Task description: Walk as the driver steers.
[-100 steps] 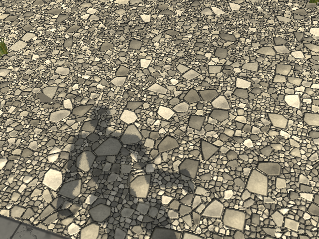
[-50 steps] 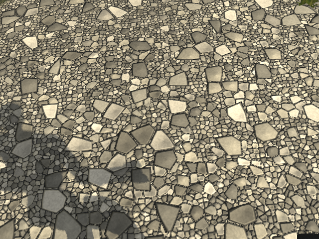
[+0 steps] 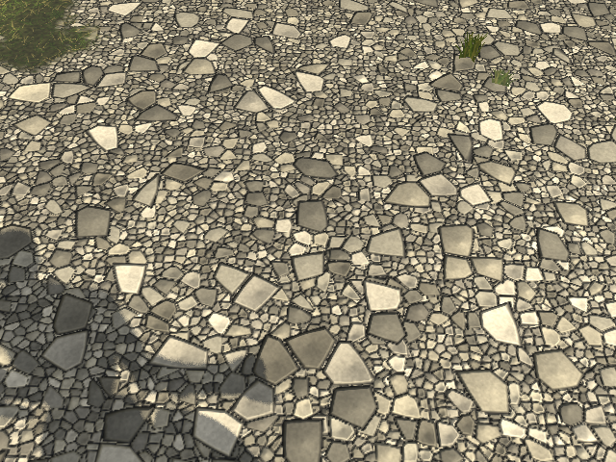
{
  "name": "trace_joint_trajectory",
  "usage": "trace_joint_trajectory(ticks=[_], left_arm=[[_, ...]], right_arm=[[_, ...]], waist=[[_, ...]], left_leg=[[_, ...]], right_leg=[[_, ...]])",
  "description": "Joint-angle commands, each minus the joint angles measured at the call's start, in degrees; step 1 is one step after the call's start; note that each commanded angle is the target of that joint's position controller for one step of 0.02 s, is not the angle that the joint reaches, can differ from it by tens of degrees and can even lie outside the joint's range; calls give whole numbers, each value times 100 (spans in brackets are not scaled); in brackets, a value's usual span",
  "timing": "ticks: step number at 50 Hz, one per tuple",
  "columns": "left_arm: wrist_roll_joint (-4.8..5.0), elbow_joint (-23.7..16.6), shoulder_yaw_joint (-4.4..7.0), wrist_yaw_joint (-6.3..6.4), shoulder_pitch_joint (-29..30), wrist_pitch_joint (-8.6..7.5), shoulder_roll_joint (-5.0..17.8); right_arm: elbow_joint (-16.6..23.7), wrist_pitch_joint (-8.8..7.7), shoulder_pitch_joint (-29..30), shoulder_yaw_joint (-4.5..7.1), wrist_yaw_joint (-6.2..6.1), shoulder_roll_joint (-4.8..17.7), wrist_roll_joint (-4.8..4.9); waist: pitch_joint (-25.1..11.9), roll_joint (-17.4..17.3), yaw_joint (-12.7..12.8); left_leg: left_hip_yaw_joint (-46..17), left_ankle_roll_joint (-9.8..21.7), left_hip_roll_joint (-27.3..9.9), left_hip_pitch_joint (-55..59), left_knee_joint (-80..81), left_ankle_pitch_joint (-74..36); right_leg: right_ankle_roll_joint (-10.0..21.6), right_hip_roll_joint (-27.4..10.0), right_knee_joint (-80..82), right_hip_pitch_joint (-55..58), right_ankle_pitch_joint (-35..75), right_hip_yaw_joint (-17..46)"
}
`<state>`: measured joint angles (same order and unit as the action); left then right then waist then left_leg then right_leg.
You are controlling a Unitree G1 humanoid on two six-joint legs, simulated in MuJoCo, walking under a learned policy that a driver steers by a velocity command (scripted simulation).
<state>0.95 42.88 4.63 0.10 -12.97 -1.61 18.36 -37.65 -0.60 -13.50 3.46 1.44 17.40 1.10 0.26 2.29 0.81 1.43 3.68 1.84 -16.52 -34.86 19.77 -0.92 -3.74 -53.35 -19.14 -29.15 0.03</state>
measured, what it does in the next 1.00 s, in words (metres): walks ahead: right foot, then left foot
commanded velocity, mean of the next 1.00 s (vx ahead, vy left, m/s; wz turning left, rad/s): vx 0.46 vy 0.00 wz -0.02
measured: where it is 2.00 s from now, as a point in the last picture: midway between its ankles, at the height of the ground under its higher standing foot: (347, 272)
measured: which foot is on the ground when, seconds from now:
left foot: down 0.00-0.42, up 0.44-0.84, down 0.86-1.00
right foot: up 0.00-0.38, down 0.40-0.86, up 0.88-1.00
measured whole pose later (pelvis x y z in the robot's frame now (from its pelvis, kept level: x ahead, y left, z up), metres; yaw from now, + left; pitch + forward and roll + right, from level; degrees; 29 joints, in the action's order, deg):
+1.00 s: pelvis +0.49 +0.07 +0.01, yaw -5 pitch +1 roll +1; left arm 1.8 42.3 3.6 0.3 -18.8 -1.6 18.3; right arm -38.6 -5.5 -11.4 2.6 0.5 15.2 -0.7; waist 1.2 2.4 0.7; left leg 1.5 1.0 0.9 -15.7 -25.6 10.8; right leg 0.1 -0.3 -66.0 -25.6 -20.6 4.4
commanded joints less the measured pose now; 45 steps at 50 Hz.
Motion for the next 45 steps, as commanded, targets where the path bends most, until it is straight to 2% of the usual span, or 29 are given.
trace_joint_trajectory(ticks=[1,2,3,4,6,8,11,14,16,18,19,20,21,22,23,24,25,26,27,29,31,34,36,39,41,42,43,44,45], left_arm=[[76,-849,111,-92,949,-428,703],[-65,-766,129,-83,881,-467,707],[-145,-732,147,-93,829,-484,697],[-168,-698,135,-112,797,-488,621],[-159,-679,75,-122,901,-468,440],[-134,-726,-7,-128,1184,-454,258],[-64,-859,-69,-189,1689,-472,193],[-23,-918,-55,-248,1824,-525,303],[-23,-834,-31,-281,1623,-562,393],[-26,-757,42,-261,1303,-570,546],[-39,-604,133,-217,782,-563,694],[-80,-467,192,-188,-50,-552,867],[-165,-347,302,-184,-916,-532,1358],[-33,-116,251,-278,-1173,-522,1157],[85,-168,132,-278,-764,-509,783],[29,-262,79,-245,-438,-455,641],[-42,-287,41,-226,-250,-409,564],[-93,-330,7,-197,-148,-403,480],[-111,-362,-9,-167,-88,-385,461],[-41,-343,0,-104,-113,-370,490],[8,-301,50,-36,-195,-356,656],[52,-221,113,30,-437,-294,822],[85,-154,127,51,-690,-241,852],[114,-126,132,73,-824,-174,820],[84,-158,118,71,-753,-125,725],[47,-192,54,56,-755,-125,530],[-65,-313,-91,27,-783,-142,115],[114,-525,-191,31,-1462,-202,-177],[206,-397,-75,66,-1390,-183,409]], right_arm=[[190,-308,-815,214,-30,846,-50],[233,-296,-584,180,-65,792,-31],[284,-282,-477,151,-109,770,-58],[311,-275,-458,152,-146,793,-84],[278,-272,-533,175,-222,854,-71],[202,-258,-661,202,-275,911,-39],[45,-233,-929,246,-309,1001,24],[-82,-207,-1054,256,-317,987,77],[-174,-205,-1055,248,-318,932,32],[-213,-175,-1028,251,-295,927,-5],[-225,-153,-1027,215,-285,838,-29],[-174,-135,-1026,142,-289,703,-81],[-75,-181,-1584,7,-278,307,-103],[-52,-271,-1686,-47,-266,263,-11],[41,-349,-1064,61,-235,762,90],[166,-424,-438,53,-206,815,99],[250,-502,-86,37,-180,737,-5],[258,-536,-47,63,-168,708,-111],[245,-548,-128,50,-145,621,-146],[238,-535,-197,-1,-124,457,-190],[371,-531,167,-82,-133,313,-222],[502,-583,859,-152,-96,196,-184],[563,-611,1132,-127,-69,270,-113],[624,-637,1211,-21,-66,484,-48],[526,-662,789,79,-90,609,-32],[438,-675,294,166,-129,754,-67],[364,-669,-558,263,-182,1088,-147],[189,-561,-907,369,-143,1518,-212],[208,-544,-779,278,-95,1015,-150]], waist=[[408,-945,-461],[467,-763,-342],[425,-814,-251],[337,-828,-215],[263,-732,-226],[307,-729,-320],[394,-834,-509],[396,-846,-505],[351,-992,-443],[203,-1150,-278],[-190,-1080,-6],[-937,-957,380],[-1972,328,359],[-2106,1497,297],[-1100,830,361],[-477,324,357],[-36,-55,233],[31,-48,83],[19,83,-37],[-3,265,-138],[135,259,-67],[188,199,189],[131,202,291],[72,285,201],[-43,353,-96],[-330,300,-361],[-1116,-394,-698],[-1724,-2251,-381],[-1241,-1687,-447]], left_leg=[[-3571,1414,-1976,1950,2408,1212],[-3091,1222,-1740,1743,2380,550],[-2679,1097,-1512,1549,2420,-72],[-2401,1052,-1355,1442,2462,-587],[-1974,1005,-1180,1301,2451,-1265],[-1719,901,-1020,1048,2400,-1391],[-1745,829,-1000,796,2317,-1341],[-2018,756,-1169,932,2125,-1352],[-2017,681,-1367,1286,2015,-1733],[-1862,578,-1355,1637,1523,-3141],[-1578,463,-1094,1717,736,-4228],[-1349,295,-858,1192,-466,-4258],[-1028,-124,-115,-660,-2637,-2313],[-1034,-322,399,-1957,-3819,1103],[-1139,-246,-31,-2568,-4166,892],[-964,-174,-282,-2577,-4013,479],[-841,-164,-448,-2514,-3613,193],[-847,-182,-613,-2257,-3185,-70],[-809,-234,-658,-2027,-2922,-192],[-633,-395,-652,-1837,-2345,-192],[-485,-565,-589,-1687,-1520,-530],[-434,-705,-358,-1122,-287,-1744],[-496,-756,-218,-801,112,-2176],[-674,-651,-201,-463,528,-1962],[-593,-441,-222,202,808,-1621],[-649,-262,-395,980,948,-1445],[-1603,108,-1404,2269,965,-921],[-4132,929,-2558,3563,1609,546],[-4574,926,-2571,3215,1893,1529]], right_leg=[[192,-76,-1315,-3263,417,489],[165,-153,-938,-3067,859,459],[107,-172,-619,-2716,1240,441],[20,-67,-420,-2481,1596,331],[-158,81,237,-2240,2121,217],[-265,230,1073,-1908,2634,195],[-316,389,1893,-1485,3038,198],[-207,402,2334,-1178,3159,325],[-41,329,2435,-1010,3087,287],[222,468,2551,-594,2600,-3],[433,619,2721,136,2567,-199],[779,239,2484,1538,2572,181],[1705,-1083,2446,3712,1922,2501],[2139,-1702,3669,4191,644,4723],[1887,-1576,3884,3495,-22,4401],[1707,-1326,3919,2696,297,3597],[1642,-1080,4039,1973,934,3074],[1574,-872,4118,1598,1432,2754],[1565,-698,4216,1373,1737,2561],[1649,-572,4327,1053,2192,2222],[1651,-468,4411,660,2472,1881],[1413,-248,4293,285,2481,1584],[1317,-287,4138,301,2328,1714],[1114,-435,3733,641,1938,2156],[937,-351,3226,647,1969,2261],[765,-83,2572,468,2103,2089],[550,296,904,-127,1334,1599],[280,902,-819,-1846,-494,863],[200,470,-1656,-2524,-287,968]])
